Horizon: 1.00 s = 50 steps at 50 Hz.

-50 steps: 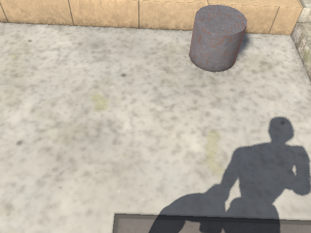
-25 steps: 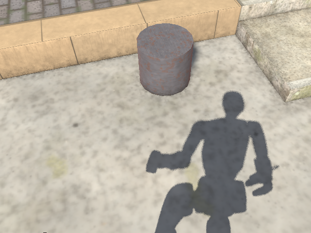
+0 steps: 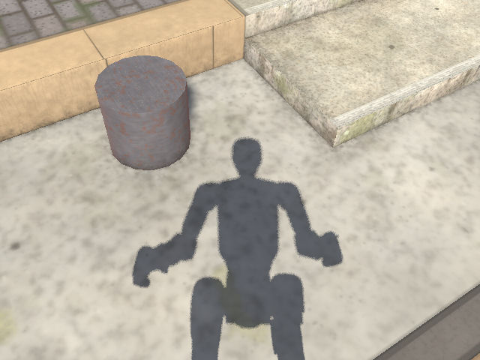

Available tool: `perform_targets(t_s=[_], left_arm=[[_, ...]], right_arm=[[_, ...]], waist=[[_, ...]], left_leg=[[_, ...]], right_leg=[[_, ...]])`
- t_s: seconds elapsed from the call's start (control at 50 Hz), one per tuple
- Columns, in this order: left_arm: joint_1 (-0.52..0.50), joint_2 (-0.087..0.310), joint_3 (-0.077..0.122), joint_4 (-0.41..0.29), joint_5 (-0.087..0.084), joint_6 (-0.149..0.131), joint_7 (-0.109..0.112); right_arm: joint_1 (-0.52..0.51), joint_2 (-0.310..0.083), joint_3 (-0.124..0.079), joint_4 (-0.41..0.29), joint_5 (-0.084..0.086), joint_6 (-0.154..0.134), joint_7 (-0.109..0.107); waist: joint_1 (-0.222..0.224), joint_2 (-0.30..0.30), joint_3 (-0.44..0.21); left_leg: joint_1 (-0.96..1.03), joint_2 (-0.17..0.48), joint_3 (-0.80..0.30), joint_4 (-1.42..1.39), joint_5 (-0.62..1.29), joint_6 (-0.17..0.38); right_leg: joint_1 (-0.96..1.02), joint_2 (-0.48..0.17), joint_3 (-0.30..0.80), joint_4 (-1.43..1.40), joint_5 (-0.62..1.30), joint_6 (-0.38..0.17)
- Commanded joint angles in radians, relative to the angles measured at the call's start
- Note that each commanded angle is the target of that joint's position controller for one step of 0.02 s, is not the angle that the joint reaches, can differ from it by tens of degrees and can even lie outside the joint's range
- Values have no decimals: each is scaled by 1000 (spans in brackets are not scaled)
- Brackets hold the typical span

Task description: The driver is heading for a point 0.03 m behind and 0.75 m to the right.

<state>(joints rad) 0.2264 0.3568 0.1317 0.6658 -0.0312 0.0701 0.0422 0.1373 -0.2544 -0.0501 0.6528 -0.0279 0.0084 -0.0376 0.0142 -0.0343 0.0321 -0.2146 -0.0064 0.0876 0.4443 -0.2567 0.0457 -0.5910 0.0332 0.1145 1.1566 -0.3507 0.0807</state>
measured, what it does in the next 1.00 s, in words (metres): steps on the spot, turning right: right foot, then left foot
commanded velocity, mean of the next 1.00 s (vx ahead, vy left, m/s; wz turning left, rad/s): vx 0.00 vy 0.00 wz -0.97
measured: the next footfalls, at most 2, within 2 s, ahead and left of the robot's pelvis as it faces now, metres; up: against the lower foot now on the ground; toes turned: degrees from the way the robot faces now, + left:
right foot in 0.30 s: +0.03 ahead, -0.16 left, +0.00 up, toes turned -21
left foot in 0.78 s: +0.18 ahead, -0.01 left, +0.00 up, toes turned -51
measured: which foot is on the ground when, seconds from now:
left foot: down 0.00-0.30, up 0.32-0.76, down 0.78-1.00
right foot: up 0.00-0.28, down 0.30-0.78, up 0.80-1.00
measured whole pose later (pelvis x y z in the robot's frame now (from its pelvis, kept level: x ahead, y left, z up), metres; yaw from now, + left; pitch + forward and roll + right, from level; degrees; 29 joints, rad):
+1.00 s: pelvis +0.05 -0.04 +0.00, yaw -56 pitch +2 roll +1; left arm 0.20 0.36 0.11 0.59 -0.03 0.07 0.02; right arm 0.12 -0.26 -0.07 0.65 -0.02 0.01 -0.05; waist -0.01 -0.04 0.07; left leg -0.24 0.02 0.09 0.42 -0.20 0.01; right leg -0.58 -0.03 0.06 1.15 -0.36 0.10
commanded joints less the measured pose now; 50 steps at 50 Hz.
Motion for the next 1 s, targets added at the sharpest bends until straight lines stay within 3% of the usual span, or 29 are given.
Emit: perform_targets(t_s=[0.02, 0.06, 0.14, 0.24, 0.28, 0.3, 0.32, 0.34, 0.36, 0.38, 0.4, 0.42, 0.46, 0.56, 0.62, 0.7, 0.76, 0.78, 0.8, 0.82, 0.84, 0.86, 0.88, 0.92, 1.0], left_arm=[[-71, 43, 3, -109, -4, -15, -9], [-98, 24, -10, -136, 1, -19, -23], [-112, 9, -20, -159, 6, -16, -46], [-112, 25, -5, -167, -3, 11, -68], [-37, 44, 14, -149, -5, 15, -71], [72, 100, 42, -115, 0, 10, -53], [141, 249, 79, -116, -2, 1, -30], [65, 278, 69, -157, 41, -29, -37], [46, 208, 52, -157, 38, -56, -50], [17, 180, 39, -139, 22, -70, -45], [-34, 151, 30, -142, 2, -69, -36], [-89, 134, 20, -153, -7, -62, -25], [-123, 132, 15, -170, 10, -55, -11], [-101, 151, 21, -160, 9, -44, 1], [-110, 153, 21, -165, 11, -37, 0], [-119, 149, 18, -171, 8, -29, -9], [-156, 128, 7, -184, -5, -22, -11], [-88, 65, -10, -177, -1, -19, -12], [-57, 65, -9, -197, -12, -25, -13], [-41, 166, 19, -178, 7, -38, -17], [-42, 200, 32, -158, 1, -35, -20], [-31, 184, 32, -136, 1, -25, -18], [-21, 156, 24, -131, 6, -17, -17], [-44, 97, 3, -145, -4, -13, -24], [-127, 54, -18, -190, 0, -20, -31]], right_arm=[[-24, -133, -38, -65, 1, -3, -18], [7, -159, -49, -51, 3, 7, -18], [-16, -202, -70, -38, 11, 12, 1], [-36, -220, -88, -11, 50, 1, 30], [-50, -208, -88, 3, 69, 1, 31], [-7, -179, -81, 26, 65, -3, 38], [-22, -109, -60, -26, 15, -11, 42], [-73, -107, -51, -83, -4, -22, 36], [-143, -165, -65, -78, 12, -23, 32], [-172, -160, -65, -90, 27, -27, 25], [-149, -163, -69, -70, 18, -27, 13], [-126, -179, -75, -66, 9, -23, 6], [-80, -163, -73, -46, 6, -21, 10], [-93, -118, -57, -46, 17, -16, 13], [-110, -121, -56, -51, 23, -20, 18], [-102, -133, -60, -57, 30, -38, 29], [-15, -157, -75, -32, 31, -47, 34], [-2, -207, -87, -33, 19, -40, 29], [-20, -261, -93, -38, -11, -29, 25], [-50, -208, -83, -63, -22, -35, 21], [-95, -156, -67, -82, -13, -32, 9], [-125, -132, -60, -91, -1, -25, -3], [-131, -129, -56, -91, 13, -19, -14], [-93, -140, -53, -84, 11, -9, -27], [4, -185, -71, -54, 2, 3, -21]], waist=[[-42, 171, -37], [-63, 169, -60], [-61, 166, -73], [-34, 179, -90], [25, 157, -116], [74, 67, -155], [55, -235, -170], [33, -279, -300], [75, -118, -280], [46, -89, -201], [11, -28, -151], [-20, -41, -127], [-45, -62, -147], [-27, -80, -144], [-14, -111, -135], [-2, -152, -146], [-50, -139, -152], [-17, 17, -203], [29, 331, -154], [25, 287, -121], [29, 216, -93], [32, 163, -64], [24, 153, -50], [-6, 151, -29], [-73, 181, -77]], left_leg=[[184, 254, -119, -137, 429, 152], [238, 289, -98, -134, 473, 173], [218, 326, -14, -132, 505, 176], [213, 358, 65, -50, 547, 121], [170, 336, 123, 93, 562, 56], [44, 269, 164, 277, 499, -10], [-320, 141, 191, 600, -218, -97], [-512, 29, -33, 815, -451, -136], [-548, 48, -134, 852, -395, -122], [-562, 52, -155, 815, -300, -97], [-555, 68, -169, 755, -218, -93], [-518, 66, -175, 705, -160, -96], [-433, 26, -167, 677, -93, -112], [-370, -39, -192, 459, -48, -138], [-321, -61, -213, 359, -48, -132], [-232, -76, -234, 220, -73, -107], [-16, -39, -211, -50, 87, -74], [140, 144, -344, -96, 139, -9], [151, 340, -608, -164, 260, 159], [93, 415, -665, -177, 225, 227], [52, 365, -540, -165, 169, 203], [26, 291, -428, -156, 104, 159], [33, 262, -365, -152, 108, 142], [51, 233, -246, -164, 190, 142], [201, 291, -173, -162, 293, 180]], right_leg=[[-161, -78, -63, -11, 52, 40], [-147, -109, -83, -87, 41, 49], [-33, -133, -137, -237, 44, 25], [139, -101, -210, -447, 22, -51], [299, -63, -226, -629, 107, -112], [507, -45, -163, -739, 294, -171], [758, -276, 200, -717, 871, -289], [760, -423, 494, -739, 766, -503], [732, -392, 409, -783, 656, -474], [672, -335, 341, -800, 555, -414], [614, -283, 290, -803, 474, -359], [545, -253, 260, -807, 462, -334], [470, -209, 238, -804, 497, -324], [407, -149, 299, -784, 341, -300], [373, -132, 368, -766, 251, -284], [382, -120, 468, -720, 305, -273], [309, -54, 478, -644, 257, -221], [204, 25, 377, -478, -59, -168], [0, 171, 139, -265, -296, -103], [-49, 70, 125, -51, -253, -57], [-45, 30, 90, 26, -175, -38], [-41, 12, 64, 67, -107, -22], [-68, 0, 40, 122, -53, -9], [-92, -34, -33, 99, -6, 9], [-116, -108, -85, -70, -19, 38]])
